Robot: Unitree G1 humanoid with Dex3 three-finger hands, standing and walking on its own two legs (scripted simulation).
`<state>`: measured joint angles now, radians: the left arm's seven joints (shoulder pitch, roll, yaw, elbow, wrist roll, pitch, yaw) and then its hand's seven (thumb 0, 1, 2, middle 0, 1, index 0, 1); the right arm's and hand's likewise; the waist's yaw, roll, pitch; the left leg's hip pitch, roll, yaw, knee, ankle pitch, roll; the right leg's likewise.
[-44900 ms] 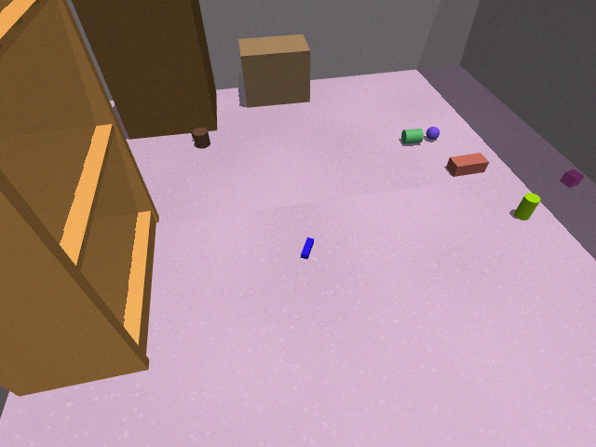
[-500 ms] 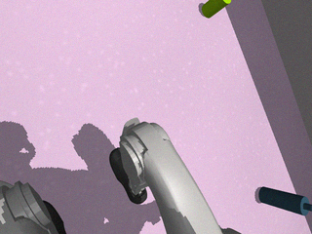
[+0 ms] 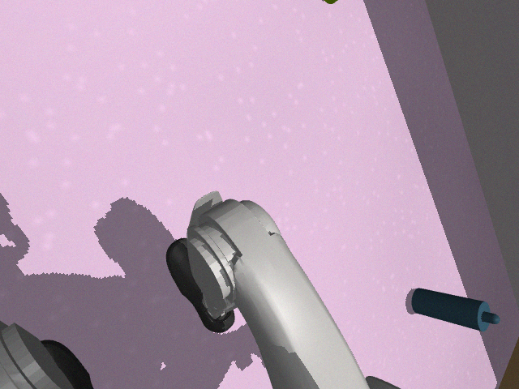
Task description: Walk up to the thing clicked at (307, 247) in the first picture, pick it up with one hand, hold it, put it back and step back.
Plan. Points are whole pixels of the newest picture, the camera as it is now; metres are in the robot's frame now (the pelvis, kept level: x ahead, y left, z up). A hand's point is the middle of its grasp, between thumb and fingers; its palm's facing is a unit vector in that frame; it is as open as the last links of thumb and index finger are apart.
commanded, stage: rest palm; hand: left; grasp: from above
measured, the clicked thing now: out of the picture +0.50 +0.32 -0.32
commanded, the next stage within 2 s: close in 0.30 s
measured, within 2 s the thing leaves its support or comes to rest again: neither
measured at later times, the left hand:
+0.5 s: hand out of the picture +0.48 +0.29 -0.28, palm faces -0.03 -0.46 -0.89, open 11.2 cm
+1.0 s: hand out of the picture +0.48 +0.30 -0.28, palm faces -0.03 -0.46 -0.89, open 8.6 cm
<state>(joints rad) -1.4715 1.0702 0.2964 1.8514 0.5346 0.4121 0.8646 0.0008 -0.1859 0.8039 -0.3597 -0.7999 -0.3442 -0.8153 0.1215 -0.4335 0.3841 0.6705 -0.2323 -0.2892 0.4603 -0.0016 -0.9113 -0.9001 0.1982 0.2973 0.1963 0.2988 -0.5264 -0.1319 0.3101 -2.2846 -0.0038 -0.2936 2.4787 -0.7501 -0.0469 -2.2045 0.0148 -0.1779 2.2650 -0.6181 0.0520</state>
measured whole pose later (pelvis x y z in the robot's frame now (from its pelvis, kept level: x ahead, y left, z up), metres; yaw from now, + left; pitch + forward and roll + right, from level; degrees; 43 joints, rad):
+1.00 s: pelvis +0.00 +0.01 +0.00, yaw -1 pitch +30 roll -17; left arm -1.44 1.10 0.27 1.82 0.53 0.40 0.85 0.00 0.24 0.58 -0.65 -0.58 -0.65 -0.58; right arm 0.13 -0.45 0.41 0.63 -0.22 -0.28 0.45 0.00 -0.89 -0.89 0.20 0.30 0.20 0.30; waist -0.53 -0.15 0.32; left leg -2.29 -0.01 -0.32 2.50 -0.76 -0.04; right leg -2.19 0.02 -0.20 2.26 -0.63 0.06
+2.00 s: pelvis +0.00 +0.00 +0.00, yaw -1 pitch +30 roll -17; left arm -1.43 1.09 0.27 1.82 0.53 0.39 0.86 0.00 0.45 0.44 -0.85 -0.40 -0.84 -0.40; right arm 0.13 -0.45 0.40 0.63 -0.22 -0.29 0.45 0.00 -0.88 -0.89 0.20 0.30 0.20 0.30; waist -0.53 -0.15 0.32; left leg -2.28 0.00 -0.32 2.50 -0.77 -0.04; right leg -2.18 0.02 -0.20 2.26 -0.63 0.06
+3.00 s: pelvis +0.00 +0.00 +0.02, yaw +1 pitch +34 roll -14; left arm -1.43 0.94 0.27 1.72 0.61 0.53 0.72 0.01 0.50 0.25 -0.94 -0.28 -0.95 -0.26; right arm 0.19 -0.37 0.25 0.77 -0.15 -0.26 0.42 0.00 -0.90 -0.89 0.20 0.30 0.20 0.30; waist -0.45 -0.04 0.13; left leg -2.27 0.01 -0.25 2.39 -0.74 -0.04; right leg -2.20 0.01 -0.15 2.20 -0.62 0.05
